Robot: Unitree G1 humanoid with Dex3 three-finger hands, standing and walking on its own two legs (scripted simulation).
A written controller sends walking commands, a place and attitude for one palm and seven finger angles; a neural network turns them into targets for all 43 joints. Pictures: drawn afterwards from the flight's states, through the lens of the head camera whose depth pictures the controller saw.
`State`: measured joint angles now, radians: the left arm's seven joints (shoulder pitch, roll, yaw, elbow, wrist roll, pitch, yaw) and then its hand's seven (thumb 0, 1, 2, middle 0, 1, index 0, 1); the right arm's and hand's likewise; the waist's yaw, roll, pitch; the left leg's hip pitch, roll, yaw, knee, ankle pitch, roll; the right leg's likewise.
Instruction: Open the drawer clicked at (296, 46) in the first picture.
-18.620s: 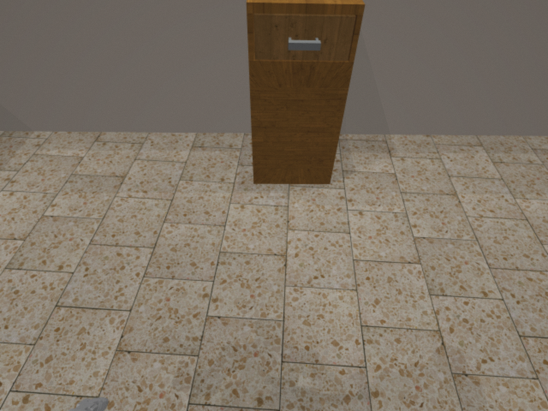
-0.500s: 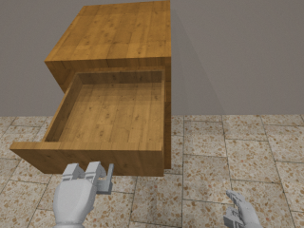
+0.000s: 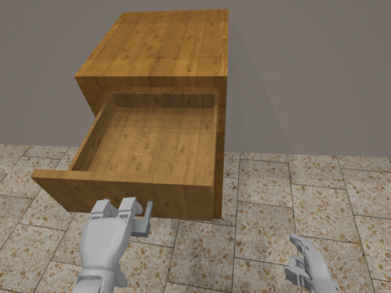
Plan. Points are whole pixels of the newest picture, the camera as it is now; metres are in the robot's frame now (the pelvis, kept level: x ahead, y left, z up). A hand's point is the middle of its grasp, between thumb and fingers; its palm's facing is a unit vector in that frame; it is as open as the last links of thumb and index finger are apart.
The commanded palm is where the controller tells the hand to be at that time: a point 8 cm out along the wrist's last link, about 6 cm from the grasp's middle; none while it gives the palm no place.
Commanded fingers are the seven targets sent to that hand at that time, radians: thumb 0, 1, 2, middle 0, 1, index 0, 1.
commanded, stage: lift the hand off the handle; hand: left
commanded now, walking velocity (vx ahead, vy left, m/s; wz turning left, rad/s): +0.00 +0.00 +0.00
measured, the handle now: (123, 215) +0.26 +0.19 +0.01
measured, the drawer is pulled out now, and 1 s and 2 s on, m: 0.30 0.30 0.30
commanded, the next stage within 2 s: draw the hand back to the body in 1.48 s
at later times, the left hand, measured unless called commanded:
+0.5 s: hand (115, 231) +0.22 +0.19 +0.03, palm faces +0.06 -0.12 -0.99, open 13.4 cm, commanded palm +0.19 +0.20 +0.09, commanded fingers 0.00 -0.50 0.30 -0.30 -1.20 -0.30 -1.20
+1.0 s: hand (100, 215) +0.22 +0.20 +0.09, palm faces +0.07 -0.14 -0.99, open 13.3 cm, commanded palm +0.19 +0.20 +0.16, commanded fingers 0.00 -0.50 0.30 -0.30 -1.20 -0.30 -1.20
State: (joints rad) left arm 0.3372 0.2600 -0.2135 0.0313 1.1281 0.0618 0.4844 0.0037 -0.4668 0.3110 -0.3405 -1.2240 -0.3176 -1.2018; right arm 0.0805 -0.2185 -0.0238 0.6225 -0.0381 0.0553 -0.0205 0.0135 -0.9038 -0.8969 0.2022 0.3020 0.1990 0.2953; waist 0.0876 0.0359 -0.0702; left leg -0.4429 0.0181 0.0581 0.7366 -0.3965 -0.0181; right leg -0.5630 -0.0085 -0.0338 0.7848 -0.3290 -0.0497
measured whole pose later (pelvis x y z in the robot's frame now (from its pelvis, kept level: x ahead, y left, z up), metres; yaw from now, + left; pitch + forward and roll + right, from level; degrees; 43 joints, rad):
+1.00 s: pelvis +0.01 +0.02 +0.03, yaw +0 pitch -1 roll +1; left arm 0.32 0.36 -0.24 -0.27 1.02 0.12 0.20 0.00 -0.49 0.30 -0.39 -1.24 -0.41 -1.24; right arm 0.05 -0.21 0.01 0.64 -0.02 0.09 0.01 0.01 -0.90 -0.90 0.20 0.30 0.20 0.30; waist 0.14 0.10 0.00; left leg -0.16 0.01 0.05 0.49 -0.31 0.00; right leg -0.27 0.00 -0.04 0.53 -0.24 -0.03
